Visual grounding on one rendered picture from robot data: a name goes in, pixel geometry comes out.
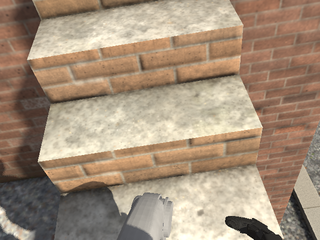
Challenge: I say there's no right robot hand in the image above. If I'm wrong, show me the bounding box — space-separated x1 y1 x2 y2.
225 216 283 240

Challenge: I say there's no robot left thigh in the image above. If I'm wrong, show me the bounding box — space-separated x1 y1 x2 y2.
117 192 174 240

